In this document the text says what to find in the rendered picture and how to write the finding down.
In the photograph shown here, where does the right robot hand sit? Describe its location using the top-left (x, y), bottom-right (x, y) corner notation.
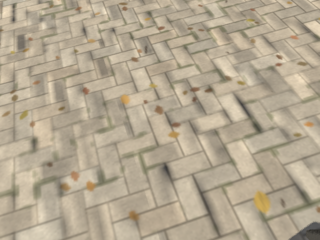
top-left (306, 229), bottom-right (320, 240)

